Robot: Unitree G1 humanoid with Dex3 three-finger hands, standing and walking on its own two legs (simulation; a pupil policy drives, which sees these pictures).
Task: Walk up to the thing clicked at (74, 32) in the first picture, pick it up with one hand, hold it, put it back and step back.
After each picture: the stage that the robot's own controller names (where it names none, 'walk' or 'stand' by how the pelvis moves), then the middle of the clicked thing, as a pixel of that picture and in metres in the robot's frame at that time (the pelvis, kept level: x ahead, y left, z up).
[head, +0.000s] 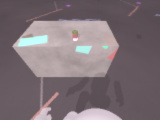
stand; (75, 36) +0.86 +0.26 -0.02
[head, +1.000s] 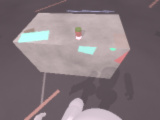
walk; (78, 33) +0.77 +0.24 -0.01
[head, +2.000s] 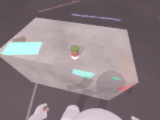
stand; (74, 52) +0.51 +0.18 +0.00
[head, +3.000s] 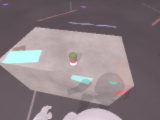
stand; (73, 59) +0.49 +0.19 -0.02
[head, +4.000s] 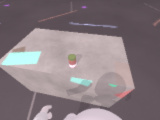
stand; (72, 61) +0.47 +0.19 -0.02
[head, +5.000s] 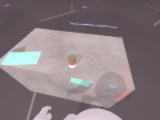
stand; (72, 61) +0.47 +0.19 -0.02
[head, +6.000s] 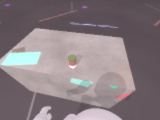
stand; (72, 62) +0.46 +0.19 -0.02
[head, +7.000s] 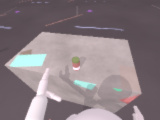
rise first; (76, 63) +0.46 +0.18 -0.02
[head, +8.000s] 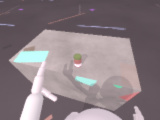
go down; (77, 60) +0.49 +0.18 -0.02
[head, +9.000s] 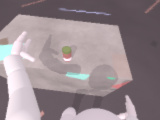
go down; (67, 54) +0.48 +0.18 +0.00
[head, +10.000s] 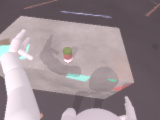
go down; (67, 55) +0.48 +0.18 +0.01
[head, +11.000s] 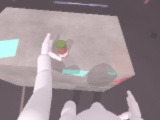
close in; (62, 49) +0.48 +0.19 +0.05
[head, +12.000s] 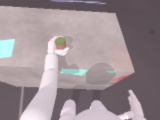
lift; (61, 47) +0.49 +0.18 +0.06
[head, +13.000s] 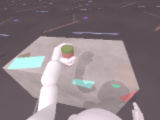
lift; (68, 55) +0.34 +0.16 +0.22
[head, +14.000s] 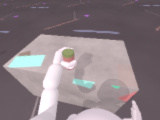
hold; (69, 59) +0.33 +0.16 +0.19
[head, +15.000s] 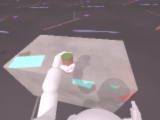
hold; (68, 63) +0.33 +0.17 +0.16
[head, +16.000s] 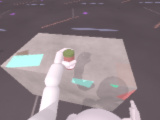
crouch; (69, 59) +0.35 +0.17 +0.16
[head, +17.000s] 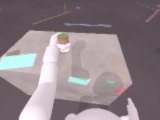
lower; (63, 43) +0.46 +0.19 +0.19
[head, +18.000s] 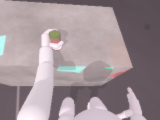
lower; (55, 41) +0.52 +0.20 +0.07
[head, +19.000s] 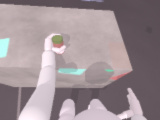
lower; (58, 45) +0.50 +0.19 +0.06
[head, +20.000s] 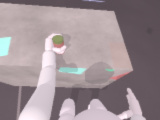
lower; (59, 45) +0.50 +0.19 +0.06
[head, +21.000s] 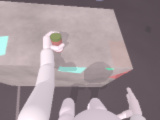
lower; (57, 43) +0.51 +0.20 +0.07
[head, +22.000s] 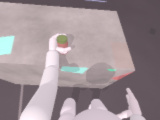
open; (62, 45) +0.50 +0.17 +0.06
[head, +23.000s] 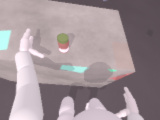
sink last; (63, 43) +0.49 +0.17 +0.06
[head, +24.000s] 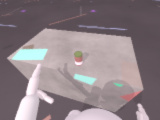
sink last; (78, 58) +0.49 +0.17 +0.03
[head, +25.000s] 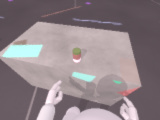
stand; (76, 55) +0.49 +0.17 +0.03
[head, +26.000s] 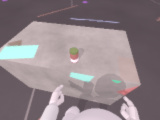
stand; (74, 55) +0.48 +0.18 +0.04
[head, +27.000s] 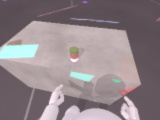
stand; (74, 54) +0.48 +0.17 +0.04
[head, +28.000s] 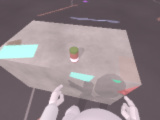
stand; (74, 54) +0.48 +0.17 +0.05
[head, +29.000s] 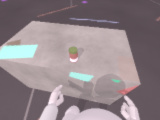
stand; (73, 54) +0.48 +0.18 +0.05
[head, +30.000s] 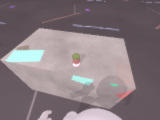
stand; (76, 60) +0.49 +0.17 -0.01
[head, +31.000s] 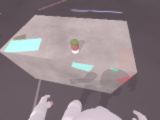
walk; (75, 46) +0.55 +0.19 +0.01
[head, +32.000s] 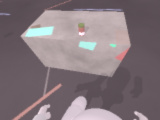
walk; (81, 29) +0.83 +0.21 +0.00
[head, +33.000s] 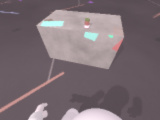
stand; (87, 23) +1.13 +0.16 +0.00
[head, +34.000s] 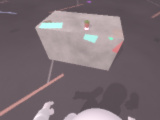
stand; (86, 25) +1.10 +0.15 -0.02
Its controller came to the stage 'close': yes
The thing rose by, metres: 0.21
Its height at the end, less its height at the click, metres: +0.00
